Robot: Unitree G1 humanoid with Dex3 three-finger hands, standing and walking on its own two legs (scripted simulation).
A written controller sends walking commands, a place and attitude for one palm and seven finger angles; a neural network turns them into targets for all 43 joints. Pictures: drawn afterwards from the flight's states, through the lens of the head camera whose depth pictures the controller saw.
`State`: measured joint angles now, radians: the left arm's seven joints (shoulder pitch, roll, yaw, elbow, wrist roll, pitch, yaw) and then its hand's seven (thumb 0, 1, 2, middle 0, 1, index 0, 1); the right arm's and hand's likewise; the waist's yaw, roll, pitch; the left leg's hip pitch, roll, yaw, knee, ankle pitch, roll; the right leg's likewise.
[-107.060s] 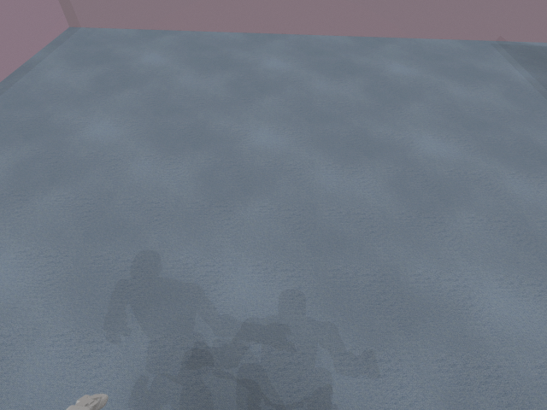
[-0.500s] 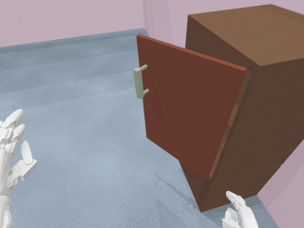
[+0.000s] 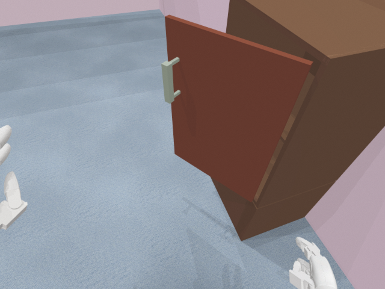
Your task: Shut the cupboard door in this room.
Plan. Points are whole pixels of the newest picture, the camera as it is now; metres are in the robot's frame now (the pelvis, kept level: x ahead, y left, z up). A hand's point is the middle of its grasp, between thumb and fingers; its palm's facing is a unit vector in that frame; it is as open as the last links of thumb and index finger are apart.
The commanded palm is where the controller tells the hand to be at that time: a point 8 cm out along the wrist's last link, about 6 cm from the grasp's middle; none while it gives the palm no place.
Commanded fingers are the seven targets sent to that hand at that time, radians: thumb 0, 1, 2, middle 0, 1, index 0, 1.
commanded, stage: step back with the hand held close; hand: left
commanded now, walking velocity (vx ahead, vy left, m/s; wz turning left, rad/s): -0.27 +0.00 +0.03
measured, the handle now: (172, 80) +0.68 +0.11 +0.06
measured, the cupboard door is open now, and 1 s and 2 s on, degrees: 33 33 33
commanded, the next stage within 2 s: stop stepping back and stand still in 0.80 s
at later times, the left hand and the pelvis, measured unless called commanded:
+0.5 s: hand out of the picture +0.12 +0.30 +0.17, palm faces +0.48 -0.76 -0.44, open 7.4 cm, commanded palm +0.05 +0.33 +0.18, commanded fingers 0.00 0.90 0.90 -0.20 -0.30 -0.20 -0.30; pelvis -0.07 +0.02 -0.02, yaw +3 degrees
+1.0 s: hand out of the picture +0.02 +0.32 +0.17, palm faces +0.36 -0.80 -0.47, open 7.4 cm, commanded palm -0.02 +0.35 +0.18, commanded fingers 0.00 0.90 0.90 -0.20 -0.30 -0.20 -0.30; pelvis -0.17 +0.05 -0.02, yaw -1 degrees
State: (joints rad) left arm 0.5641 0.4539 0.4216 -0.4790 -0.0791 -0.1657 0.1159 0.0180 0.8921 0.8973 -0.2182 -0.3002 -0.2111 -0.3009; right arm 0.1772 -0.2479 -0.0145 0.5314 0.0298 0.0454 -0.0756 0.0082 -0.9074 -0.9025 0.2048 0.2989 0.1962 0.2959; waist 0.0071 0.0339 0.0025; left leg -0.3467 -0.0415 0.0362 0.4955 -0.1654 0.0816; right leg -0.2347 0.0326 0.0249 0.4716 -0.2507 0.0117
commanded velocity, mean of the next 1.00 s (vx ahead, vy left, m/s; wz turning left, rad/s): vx -0.29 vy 0.00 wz -0.01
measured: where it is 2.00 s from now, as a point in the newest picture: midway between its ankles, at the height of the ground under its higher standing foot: outside the picture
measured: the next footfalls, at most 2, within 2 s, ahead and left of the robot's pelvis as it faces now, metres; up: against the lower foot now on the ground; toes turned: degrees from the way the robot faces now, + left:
right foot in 0.70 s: -0.17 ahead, -0.12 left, +0.00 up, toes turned +1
left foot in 1.02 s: +0.00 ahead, +0.09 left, +0.00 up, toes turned -3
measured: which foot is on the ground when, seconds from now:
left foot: down 0.00-0.94, up 0.96-1.00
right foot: down 0.00-0.46, up 0.48-0.68, down 0.70-1.00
